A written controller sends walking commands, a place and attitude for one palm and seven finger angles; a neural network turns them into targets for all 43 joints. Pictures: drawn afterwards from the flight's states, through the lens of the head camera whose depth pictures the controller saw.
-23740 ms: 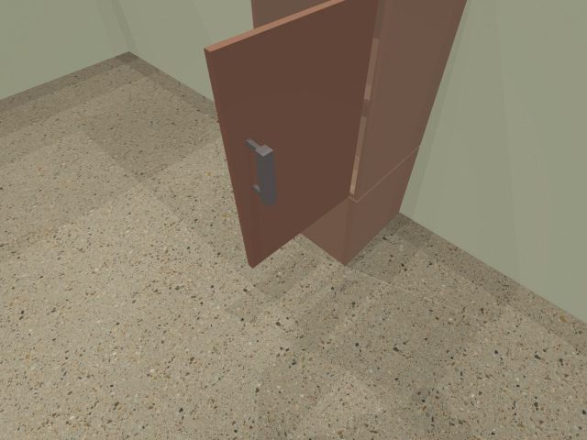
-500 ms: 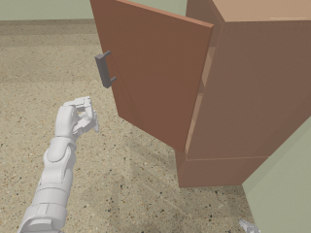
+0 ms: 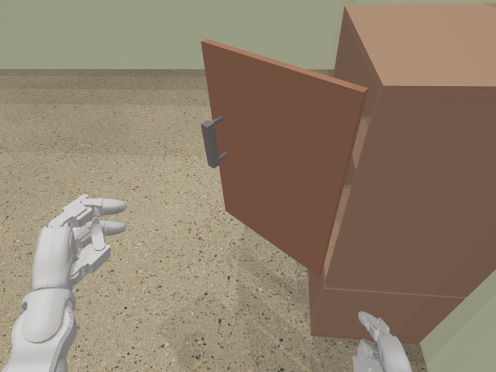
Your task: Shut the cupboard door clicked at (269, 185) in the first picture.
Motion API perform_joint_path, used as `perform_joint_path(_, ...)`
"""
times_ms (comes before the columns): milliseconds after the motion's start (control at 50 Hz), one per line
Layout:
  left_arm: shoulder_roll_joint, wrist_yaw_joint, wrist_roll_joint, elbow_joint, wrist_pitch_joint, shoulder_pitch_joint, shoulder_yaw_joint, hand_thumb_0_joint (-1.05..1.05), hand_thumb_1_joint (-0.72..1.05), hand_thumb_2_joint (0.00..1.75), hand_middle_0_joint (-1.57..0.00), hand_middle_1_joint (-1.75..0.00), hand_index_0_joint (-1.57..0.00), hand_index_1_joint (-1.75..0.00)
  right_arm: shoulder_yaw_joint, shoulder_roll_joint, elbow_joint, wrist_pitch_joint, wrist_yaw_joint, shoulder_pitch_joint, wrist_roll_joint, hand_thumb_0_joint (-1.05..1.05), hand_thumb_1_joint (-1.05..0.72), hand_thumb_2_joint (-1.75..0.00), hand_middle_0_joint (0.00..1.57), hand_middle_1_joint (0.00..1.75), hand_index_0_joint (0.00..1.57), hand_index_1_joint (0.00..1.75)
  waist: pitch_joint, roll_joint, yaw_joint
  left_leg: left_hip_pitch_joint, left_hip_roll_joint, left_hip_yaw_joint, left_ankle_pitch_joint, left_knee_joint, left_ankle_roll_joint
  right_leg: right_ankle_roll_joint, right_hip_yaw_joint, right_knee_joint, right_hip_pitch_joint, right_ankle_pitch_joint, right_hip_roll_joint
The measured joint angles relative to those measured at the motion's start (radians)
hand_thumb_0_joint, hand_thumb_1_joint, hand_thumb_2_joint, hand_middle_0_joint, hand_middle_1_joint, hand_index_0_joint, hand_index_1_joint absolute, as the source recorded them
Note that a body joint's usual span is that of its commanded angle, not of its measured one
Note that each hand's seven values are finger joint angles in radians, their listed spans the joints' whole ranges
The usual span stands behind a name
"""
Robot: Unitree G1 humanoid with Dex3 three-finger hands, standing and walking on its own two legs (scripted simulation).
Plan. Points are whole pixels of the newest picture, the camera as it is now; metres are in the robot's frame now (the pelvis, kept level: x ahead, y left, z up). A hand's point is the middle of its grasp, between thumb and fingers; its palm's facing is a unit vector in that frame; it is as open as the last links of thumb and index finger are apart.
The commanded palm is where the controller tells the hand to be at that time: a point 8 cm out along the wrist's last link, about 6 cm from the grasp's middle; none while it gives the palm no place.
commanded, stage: draw the hand back to the body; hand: left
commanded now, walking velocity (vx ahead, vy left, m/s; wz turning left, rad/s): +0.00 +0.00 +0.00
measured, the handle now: (216, 141) +0.68 +0.17 -0.01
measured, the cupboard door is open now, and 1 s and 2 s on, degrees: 53 53 53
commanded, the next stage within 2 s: step back with the hand held close in 0.58 s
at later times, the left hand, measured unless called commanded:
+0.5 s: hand (60, 281) +0.18 +0.25 +0.15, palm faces +0.45 -0.81 -0.38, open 7.3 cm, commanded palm +0.13 +0.29 +0.17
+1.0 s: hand (57, 273) +0.19 +0.27 +0.14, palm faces +0.38 -0.80 -0.47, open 7.4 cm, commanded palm +0.13 +0.31 +0.17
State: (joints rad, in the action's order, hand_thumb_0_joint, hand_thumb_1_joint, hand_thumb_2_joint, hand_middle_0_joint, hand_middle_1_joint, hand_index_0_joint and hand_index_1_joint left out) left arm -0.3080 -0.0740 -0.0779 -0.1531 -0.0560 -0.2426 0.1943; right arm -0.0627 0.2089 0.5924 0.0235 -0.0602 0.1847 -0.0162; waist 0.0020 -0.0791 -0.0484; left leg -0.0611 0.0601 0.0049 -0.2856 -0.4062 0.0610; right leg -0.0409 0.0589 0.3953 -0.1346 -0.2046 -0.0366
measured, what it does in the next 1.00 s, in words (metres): stands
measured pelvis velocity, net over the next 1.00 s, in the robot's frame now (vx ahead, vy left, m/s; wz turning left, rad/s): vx -0.01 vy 0.01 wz -0.01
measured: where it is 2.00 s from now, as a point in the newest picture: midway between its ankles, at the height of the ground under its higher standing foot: outside the picture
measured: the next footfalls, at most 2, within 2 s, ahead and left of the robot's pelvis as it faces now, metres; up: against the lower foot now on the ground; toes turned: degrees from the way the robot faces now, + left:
none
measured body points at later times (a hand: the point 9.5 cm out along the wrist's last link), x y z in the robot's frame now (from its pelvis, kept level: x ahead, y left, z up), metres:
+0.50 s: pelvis -0.01 -0.01 +0.00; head -0.04 -0.04 +0.45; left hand +0.15 +0.29 +0.17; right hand +0.17 -0.23 -0.09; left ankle -0.04 +0.08 -0.74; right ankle +0.01 -0.09 -0.74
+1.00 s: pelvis -0.01 +0.01 -0.01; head +0.00 +0.00 +0.44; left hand +0.17 +0.31 +0.17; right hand +0.14 -0.25 -0.10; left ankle -0.04 +0.08 -0.74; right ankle +0.01 -0.09 -0.74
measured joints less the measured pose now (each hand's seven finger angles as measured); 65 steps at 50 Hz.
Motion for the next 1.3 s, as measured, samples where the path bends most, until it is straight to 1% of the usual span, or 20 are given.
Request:
perform_joint_path(120,-0.024,-0.009,-0.004,-0.111,-0.009,-0.122,0.073,0.02,0.9,0.9,-0.55,-0.68,-0.55,-0.68,0.018,0.008,0.029,0.013,0.003,0.027,0.003,0.01,-0.91,-0.9,0.21,0.3,0.2,0.3,0.001,-0.012,-0.001,0.012,-0.002,-0.002,0.001,0.004,-0.002,-0.001,-0.002,-0.005,0.011,0.002,-0.002)
perform_joint_path(260,-0.054,-0.021,-0.008,-0.212,-0.041,-0.25,0.158,0.02,0.89,0.9,-0.36,-0.47,-0.36,-0.47,0.044,0.022,0.049,0.045,-0.001,0.04,0.001,0.01,-0.91,-0.9,0.21,0.3,0.2,0.3,-0.008,-0.017,-0.007,0.009,-0.006,-0.005,-0.002,-0.006,-0.004,-0.004,-0.004,0.004,0.008,0.001,-0.006)
perform_joint_path(320,-0.044,-0.028,-0.004,-0.204,-0.053,-0.248,0.163,0.02,0.89,0.9,-0.3,-0.4,-0.3,-0.41,0.052,0.029,0.055,0.058,-0.005,0.035,-0.001,0.01,-0.91,-0.9,0.2,0.3,0.2,0.3,-0.001,-0.016,-0.014,0.006,-0.004,-0.003,0.001,-0.011,-0.005,-0.005,-0.001,0.011,0.006,0.002,-0.004)
perform_joint_path(420,-0.019,-0.034,0.0,-0.172,-0.054,-0.214,0.141,0.02,0.89,0.9,-0.24,-0.34,-0.24,-0.34,0.053,0.032,0.063,0.075,-0.013,0.02,0.0,0.01,-0.91,-0.9,0.2,0.3,0.2,0.3,0.006,-0.008,-0.018,0.0,-0.004,-0.001,0.007,-0.015,-0.007,-0.008,0.002,0.018,-0.002,0.005,-0.002)
perform_joint_path(520,-0.019,-0.033,0.003,-0.178,-0.053,-0.212,0.125,0.02,0.89,0.9,-0.22,-0.32,-0.22,-0.32,0.047,0.021,0.061,0.09,-0.016,0.014,0.003,0.01,-0.91,-0.9,0.2,0.3,0.2,0.3,0.005,0.0,-0.01,0.005,-0.01,-0.005,0.005,-0.015,-0.011,-0.013,-0.001,0.015,0.002,0.007,-0.009)
perform_joint_path(720,-0.036,-0.024,-0.002,-0.184,-0.061,-0.213,0.143,0.02,0.89,0.9,-0.21,-0.3,-0.21,-0.31,0.044,0.011,0.056,0.088,-0.01,0.016,0.005,0.01,-0.91,-0.9,0.21,0.3,0.2,0.3,0.011,-0.001,-0.004,0.009,-0.018,-0.011,0.004,-0.008,-0.016,-0.018,-0.008,0.004,0.006,0.01,-0.018)
perform_joint_path(740,-0.036,-0.023,0.001,-0.184,-0.064,-0.214,0.148,0.02,0.89,0.9,-0.21,-0.3,-0.21,-0.31,0.045,0.013,0.05,0.082,-0.007,0.019,0.003,0.01,-0.91,-0.9,0.21,0.3,0.2,0.3,0.006,-0.004,-0.001,-0.004,-0.02,-0.009,0.001,-0.017,-0.016,-0.018,-0.005,0.003,-0.001,0.011,-0.02)
perform_joint_path(820,-0.041,-0.034,0.011,-0.183,-0.114,-0.232,0.182,0.02,0.89,0.9,-0.21,-0.3,-0.21,-0.31,0.058,0.028,0.032,0.05,0.004,0.019,0.002,0.01,-0.91,-0.9,0.21,0.3,0.2,0.3,-0.019,-0.018,0.027,-0.102,-0.032,0.007,-0.029,-0.095,-0.014,-0.02,0.014,0.009,-0.063,0.015,-0.031)
perform_joint_path(880,-0.044,-0.044,0.013,-0.197,-0.134,-0.257,0.183,0.02,0.89,0.9,-0.21,-0.3,-0.21,-0.31,0.075,0.042,0.03,0.026,0.005,0.019,-0.003,0.01,-0.91,-0.9,0.21,0.3,0.2,0.3,-0.025,-0.013,0.042,-0.152,-0.027,0.01,-0.042,-0.129,-0.007,-0.015,0.019,0.038,-0.11,0.005,-0.025)
perform_joint_path(980,-0.066,-0.053,0.011,-0.248,-0.128,-0.311,0.185,0.02,0.89,0.9,-0.21,-0.3,-0.21,-0.31,0.086,0.052,0.016,-0.011,-0.013,0.024,-0.003,0.01,-0.91,-0.9,0.21,0.3,0.2,0.3,-0.019,0.027,0.052,-0.164,0.005,-0.019,-0.032,-0.116,0.01,0.008,-0.009,0.108,-0.164,-0.022,0.009)
perform_joint_path(1060,-0.106,-0.052,0.009,-0.287,-0.109,-0.309,0.208,0.02,0.89,0.9,-0.21,-0.3,-0.21,-0.31,0.091,0.045,-0.014,-0.032,-0.023,0.02,-0.001,0.01,-0.91,-0.9,0.2,0.3,0.2,0.3,-0.011,0.046,0.054,-0.176,0.021,-0.038,-0.027,-0.125,0.02,0.023,-0.035,0.159,-0.2,-0.023,0.022)
perform_joint_path(1140,-0.13,-0.049,0.01,-0.31,-0.11,-0.301,0.237,0.02,0.89,0.9,-0.21,-0.3,-0.21,-0.31,0.085,0.027,-0.042,-0.039,-0.017,0.016,0.007,0.01,-0.91,-0.9,0.2,0.3,0.2,0.3,-0.014,0.062,0.058,-0.19,0.032,-0.054,-0.025,-0.141,0.03,0.035,-0.063,0.201,-0.228,-0.025,0.028)
perform_joint_path(1220,-0.125,-0.045,0.021,-0.306,-0.121,-0.291,0.252,0.02,0.89,0.9,-0.21,-0.3,-0.21,-0.31,0.072,0.011,-0.058,-0.039,-0.014,0.02,0.011,0.01,-0.91,-0.9,0.21,0.3,0.2,0.3,-0.024,0.07,0.06,-0.217,0.034,-0.06,-0.03,-0.176,0.036,0.042,-0.09,0.216,-0.244,-0.037,0.023)
perform_joint_path(1300,-0.096,-0.047,0.035,-0.29,-0.126,-0.276,0.248,0.02,0.89,0.9,-0.21,-0.3,-0.21,-0.31,0.062,0.011,-0.059,-0.041,-0.015,0.025,0.007,0.01,-0.91,-0.9,0.21,0.3,0.2,0.3,-0.026,0.063,0.056,-0.26,0.02,-0.055,-0.038,-0.227,0.034,0.036,-0.082,0.229,-0.268,-0.023,0.011)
